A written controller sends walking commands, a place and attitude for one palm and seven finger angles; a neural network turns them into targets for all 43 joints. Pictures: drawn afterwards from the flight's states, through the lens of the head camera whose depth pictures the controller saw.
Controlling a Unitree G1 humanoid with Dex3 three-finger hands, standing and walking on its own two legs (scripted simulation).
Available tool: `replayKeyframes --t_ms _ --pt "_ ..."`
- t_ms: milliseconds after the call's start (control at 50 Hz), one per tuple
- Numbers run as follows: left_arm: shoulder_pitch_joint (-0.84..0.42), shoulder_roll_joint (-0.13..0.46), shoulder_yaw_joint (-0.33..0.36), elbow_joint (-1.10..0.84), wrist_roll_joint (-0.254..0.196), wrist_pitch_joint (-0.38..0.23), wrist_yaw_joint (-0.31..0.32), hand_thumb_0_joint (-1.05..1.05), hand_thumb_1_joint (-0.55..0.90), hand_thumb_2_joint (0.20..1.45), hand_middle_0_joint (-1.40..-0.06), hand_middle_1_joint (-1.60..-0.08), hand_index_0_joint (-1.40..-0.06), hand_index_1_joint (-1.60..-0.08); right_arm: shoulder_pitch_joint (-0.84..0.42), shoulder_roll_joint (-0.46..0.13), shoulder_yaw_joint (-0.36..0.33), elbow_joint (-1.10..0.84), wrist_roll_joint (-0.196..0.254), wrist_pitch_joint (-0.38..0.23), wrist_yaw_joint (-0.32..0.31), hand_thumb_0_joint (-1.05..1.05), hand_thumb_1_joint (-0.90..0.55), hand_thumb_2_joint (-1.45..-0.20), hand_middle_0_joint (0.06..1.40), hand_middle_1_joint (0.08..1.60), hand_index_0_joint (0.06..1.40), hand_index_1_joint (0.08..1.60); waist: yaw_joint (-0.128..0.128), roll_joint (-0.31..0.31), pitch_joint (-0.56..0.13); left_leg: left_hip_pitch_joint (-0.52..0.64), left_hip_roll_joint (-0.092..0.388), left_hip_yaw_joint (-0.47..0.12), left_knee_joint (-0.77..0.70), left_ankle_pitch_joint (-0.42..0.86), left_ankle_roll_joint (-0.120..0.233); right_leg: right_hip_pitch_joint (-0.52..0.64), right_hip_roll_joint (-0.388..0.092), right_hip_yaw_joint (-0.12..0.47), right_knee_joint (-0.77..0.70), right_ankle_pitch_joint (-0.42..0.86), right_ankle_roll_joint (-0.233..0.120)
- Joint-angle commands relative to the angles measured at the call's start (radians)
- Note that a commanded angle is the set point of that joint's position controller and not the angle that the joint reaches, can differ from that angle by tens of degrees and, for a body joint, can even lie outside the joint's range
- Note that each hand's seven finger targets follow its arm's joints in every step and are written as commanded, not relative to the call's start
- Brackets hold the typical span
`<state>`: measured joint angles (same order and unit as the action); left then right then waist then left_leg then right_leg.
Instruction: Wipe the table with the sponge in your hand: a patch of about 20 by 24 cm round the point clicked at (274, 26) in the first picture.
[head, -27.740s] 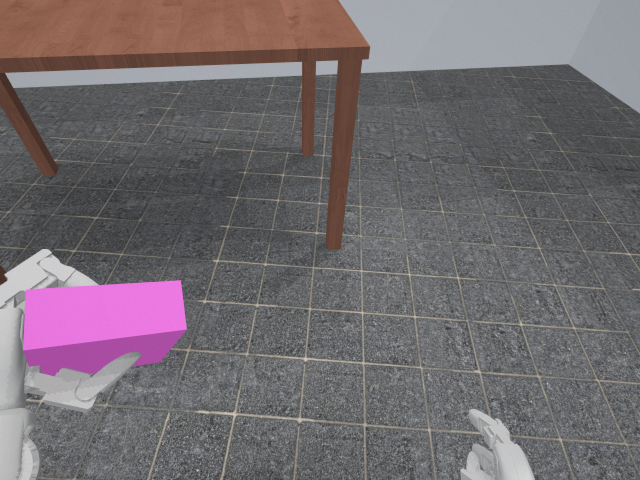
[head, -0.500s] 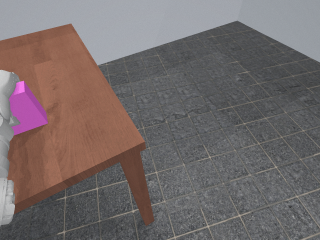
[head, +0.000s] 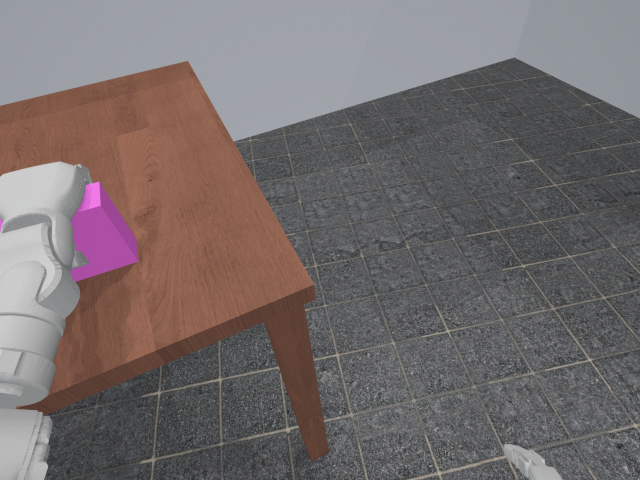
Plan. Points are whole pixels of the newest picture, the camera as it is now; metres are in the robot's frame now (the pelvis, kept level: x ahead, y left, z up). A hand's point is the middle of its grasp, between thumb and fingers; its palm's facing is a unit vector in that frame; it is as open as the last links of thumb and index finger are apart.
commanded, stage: wipe back along the middle lane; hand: left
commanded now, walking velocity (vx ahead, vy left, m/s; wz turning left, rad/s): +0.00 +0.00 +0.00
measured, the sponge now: (75, 248) +0.36 +0.35 +0.11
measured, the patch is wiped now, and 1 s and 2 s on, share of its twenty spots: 0.60 0.80 0.95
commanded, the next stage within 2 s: slide across to the third lane in 0.66 s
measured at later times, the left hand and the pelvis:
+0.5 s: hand (67, 255) +0.32 +0.32 +0.15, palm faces +0.04 +0.04 -1.00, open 9.3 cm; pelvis -0.01 -0.01 +0.00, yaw +0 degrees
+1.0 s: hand (78, 270) +0.30 +0.29 +0.15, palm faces +0.06 +0.02 -1.00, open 9.3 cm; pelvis -0.01 -0.01 +0.00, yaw +1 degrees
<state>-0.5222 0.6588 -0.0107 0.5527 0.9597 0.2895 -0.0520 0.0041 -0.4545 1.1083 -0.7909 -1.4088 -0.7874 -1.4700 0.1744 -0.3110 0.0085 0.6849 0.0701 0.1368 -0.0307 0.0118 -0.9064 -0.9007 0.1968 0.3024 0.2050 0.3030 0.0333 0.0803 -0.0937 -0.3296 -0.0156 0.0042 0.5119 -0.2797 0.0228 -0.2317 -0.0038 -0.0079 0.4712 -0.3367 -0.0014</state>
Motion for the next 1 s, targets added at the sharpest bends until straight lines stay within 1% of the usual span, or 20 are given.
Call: replayKeyframes --t_ms 0,40,100,140,180,240,400,440,500,540,580,640,680,720,740,780,840,900,940,980 --pt "-0.111 0.119 0.013 -0.122 -0.047 0.054 -0.033 0.000 0.100 1.300 -1.200 -1.600 -1.200 -1.600 -0.109 -0.134 -0.040 -0.137 0.002 -0.048 -0.007 0.000 -0.900 -0.900 0.200 0.300 0.200 0.300 0.002 -0.117 -0.176 0.145 -0.009 -0.002 -0.011 0.439 0.025 0.056 0.037 -0.031 -0.006 0.453 -0.037" --pt "-0.106 0.160 0.052 -0.157 -0.047 0.073 -0.037 0.000 0.100 1.300 -1.200 -1.600 -1.200 -1.600 -0.124 -0.138 -0.039 -0.138 -0.002 -0.048 -0.010 0.000 -0.900 -0.900 0.200 0.300 0.200 0.300 0.015 -0.111 -0.194 0.142 -0.012 0.000 -0.019 0.429 0.023 0.084 0.034 -0.025 -0.009 0.458 -0.041" --pt "-0.062 0.096 0.004 -0.178 -0.053 0.090 -0.047 0.000 0.100 1.300 -1.200 -1.600 -1.200 -1.600 -0.140 -0.127 -0.032 -0.145 0.002 -0.052 -0.011 0.000 -0.900 -0.900 0.200 0.300 0.200 0.300 0.010 -0.132 -0.159 0.138 -0.013 0.001 -0.024 0.407 0.023 0.069 0.036 -0.034 -0.007 0.434 -0.036" --pt "-0.048 0.135 0.043 -0.217 -0.059 0.098 -0.050 0.000 0.100 1.300 -1.200 -1.600 -1.200 -1.600 -0.157 -0.130 -0.029 -0.149 -0.001 -0.053 -0.010 0.000 -0.900 -0.900 0.200 0.300 0.200 0.300 0.023 -0.109 -0.172 0.142 -0.011 0.001 -0.028 0.410 0.021 0.089 0.033 -0.025 -0.008 0.442 -0.040" --pt "-0.015 0.107 0.025 -0.220 -0.061 0.104 -0.051 0.000 0.100 1.300 -1.200 -1.600 -1.200 -1.600 -0.159 -0.123 -0.027 -0.150 -0.001 -0.057 -0.010 0.000 -0.900 -0.900 0.200 0.300 0.200 0.300 0.019 -0.142 -0.149 0.133 -0.014 0.004 -0.027 0.384 0.022 0.083 0.035 -0.033 -0.007 0.429 -0.034" --pt "-0.001 0.114 0.036 -0.280 -0.068 0.115 -0.054 0.000 0.100 1.300 -1.200 -1.600 -1.200 -1.600 -0.188 -0.122 -0.022 -0.161 -0.002 -0.056 -0.009 0.000 -0.900 -0.900 0.200 0.300 0.200 0.300 0.028 -0.107 -0.145 0.134 -0.015 0.007 -0.034 0.376 0.019 0.093 0.032 -0.024 -0.012 0.423 -0.038" --pt "-0.002 0.077 -0.008 -0.294 -0.064 0.159 -0.055 0.000 0.100 1.300 -1.200 -1.600 -1.200 -1.600 -0.217 -0.115 -0.009 -0.156 -0.002 -0.063 -0.017 0.000 -0.900 -0.900 0.200 0.300 0.200 0.300 0.021 -0.129 -0.094 0.122 -0.021 0.008 -0.051 0.298 0.017 0.074 0.034 -0.028 -0.027 0.358 -0.034" --pt "0.025 0.099 0.017 -0.315 -0.066 0.163 -0.059 0.000 0.100 1.300 -1.200 -1.600 -1.200 -1.600 -0.226 -0.119 -0.008 -0.160 -0.005 -0.062 -0.017 0.000 -0.900 -0.900 0.200 0.300 0.200 0.300 0.036 -0.102 -0.117 0.128 -0.021 0.008 -0.055 0.308 0.014 0.096 0.031 -0.021 -0.026 0.368 -0.039" --pt "0.079 0.041 -0.021 -0.350 -0.075 0.161 -0.064 0.000 0.100 1.300 -1.200 -1.600 -1.200 -1.600 -0.238 -0.106 -0.006 -0.170 -0.003 -0.068 -0.015 0.000 -0.900 -0.900 0.200 0.300 0.200 0.300 0.034 -0.131 -0.116 0.135 -0.025 0.013 -0.048 0.319 0.017 0.105 0.031 -0.024 -0.022 0.392 -0.032" --pt "0.092 0.082 0.020 -0.372 -0.076 0.163 -0.063 0.000 0.100 1.300 -1.200 -1.600 -1.200 -1.600 -0.244 -0.114 -0.007 -0.170 -0.007 -0.067 -0.016 0.000 -0.900 -0.900 0.200 0.300 0.200 0.300 0.041 -0.114 -0.128 0.138 -0.022 0.011 -0.047 0.323 0.015 0.114 0.031 -0.015 -0.020 0.397 -0.036" --pt "0.115 0.037 -0.013 -0.386 -0.087 0.169 -0.064 0.000 0.100 1.300 -1.200 -1.600 -1.200 -1.600 -0.249 -0.105 -0.004 -0.171 -0.004 -0.072 -0.014 0.000 -0.900 -0.900 0.200 0.300 0.200 0.300 0.035 -0.132 -0.103 0.136 -0.024 0.014 -0.045 0.322 0.017 0.106 0.031 -0.023 -0.021 0.407 -0.029" --pt "0.142 0.075 0.027 -0.420 -0.090 0.181 -0.060 0.000 0.100 1.300 -1.200 -1.600 -1.200 -1.600 -0.263 -0.113 -0.003 -0.174 -0.007 -0.070 -0.012 0.000 -0.900 -0.900 0.200 0.300 0.200 0.300 0.048 -0.120 -0.114 0.134 -0.024 0.014 -0.048 0.329 0.014 0.125 0.030 -0.011 -0.018 0.419 -0.032" --pt "0.191 0.022 -0.006 -0.448 -0.099 0.189 -0.058 0.000 0.100 1.300 -1.200 -1.600 -1.200 -1.600 -0.268 -0.101 -0.002 -0.178 -0.003 -0.074 -0.009 0.000 -0.900 -0.900 0.200 0.300 0.200 0.300 0.045 -0.123 -0.097 0.138 -0.023 0.015 -0.048 0.335 0.015 0.119 0.032 -0.023 -0.018 0.422 -0.028" --pt "0.209 0.043 0.012 -0.486 -0.100 0.199 -0.055 0.000 0.100 1.300 -1.200 -1.600 -1.200 -1.600 -0.281 -0.103 -0.001 -0.180 -0.006 -0.076 -0.007 0.000 -0.900 -0.900 0.200 0.300 0.200 0.300 0.051 -0.128 -0.112 0.143 -0.027 0.018 -0.044 0.347 0.015 0.135 0.031 -0.016 -0.015 0.450 -0.027" --pt "0.194 0.072 0.039 -0.487 -0.100 0.207 -0.052 0.000 0.100 1.300 -1.200 -1.600 -1.200 -1.600 -0.279 -0.108 -0.002 -0.175 -0.008 -0.073 -0.008 0.000 -0.900 -0.900 0.200 0.300 0.200 0.300 0.053 -0.123 -0.112 0.143 -0.024 0.018 -0.045 0.347 0.013 0.136 0.030 -0.009 -0.014 0.449 -0.030" --pt "0.140 0.022 -0.019 -0.484 -0.092 0.222 -0.053 0.000 0.100 1.300 -1.200 -1.600 -1.200 -1.600 -0.286 -0.102 0.002 -0.169 -0.003 -0.074 -0.011 0.000 -0.900 -0.900 0.200 0.300 0.200 0.300 0.033 -0.142 -0.078 0.135 -0.026 0.016 -0.052 0.321 0.015 0.103 0.033 -0.021 -0.024 0.411 -0.025" --pt "0.055 0.045 -0.022 -0.531 -0.082 0.236 -0.053 0.000 0.100 1.300 -1.200 -1.600 -1.200 -1.600 -0.305 -0.105 0.005 -0.173 -0.006 -0.079 -0.019 0.000 -0.900 -0.900 0.200 0.300 0.200 0.300 0.038 -0.110 -0.115 0.160 -0.030 0.014 -0.053 0.322 0.017 0.109 0.030 -0.010 -0.025 0.402 -0.030" --pt "-0.004 -0.006 -0.077 -0.537 -0.075 0.234 -0.060 0.000 0.100 1.300 -1.200 -1.600 -1.200 -1.600 -0.309 -0.092 0.008 -0.165 -0.003 -0.088 -0.022 0.000 -0.900 -0.900 0.200 0.300 0.200 0.300 0.026 -0.122 -0.124 0.172 -0.033 0.010 -0.052 0.326 0.020 0.101 0.031 -0.018 -0.027 0.405 -0.029" --pt "-0.037 0.004 -0.075 -0.566 -0.074 0.235 -0.060 0.000 0.100 1.300 -1.200 -1.600 -1.200 -1.600 -0.319 -0.090 0.010 -0.172 -0.006 -0.091 -0.026 0.000 -0.900 -0.900 0.200 0.300 0.200 0.300 0.032 -0.094 -0.156 0.191 -0.034 0.010 -0.050 0.332 0.020 0.112 0.031 -0.009 -0.024 0.400 -0.034" --pt "-0.049 -0.026 -0.099 -0.521 -0.068 0.234 -0.060 0.000 0.100 1.300 -1.200 -1.600 -1.200 -1.600 -0.312 -0.083 0.014 -0.158 -0.006 -0.095 -0.025 0.000 -0.900 -0.900 0.200 0.300 0.200 0.300 0.027 -0.131 -0.134 0.181 -0.035 0.006 -0.050 0.330 0.019 0.101 0.032 -0.020 -0.025 0.402 -0.033"
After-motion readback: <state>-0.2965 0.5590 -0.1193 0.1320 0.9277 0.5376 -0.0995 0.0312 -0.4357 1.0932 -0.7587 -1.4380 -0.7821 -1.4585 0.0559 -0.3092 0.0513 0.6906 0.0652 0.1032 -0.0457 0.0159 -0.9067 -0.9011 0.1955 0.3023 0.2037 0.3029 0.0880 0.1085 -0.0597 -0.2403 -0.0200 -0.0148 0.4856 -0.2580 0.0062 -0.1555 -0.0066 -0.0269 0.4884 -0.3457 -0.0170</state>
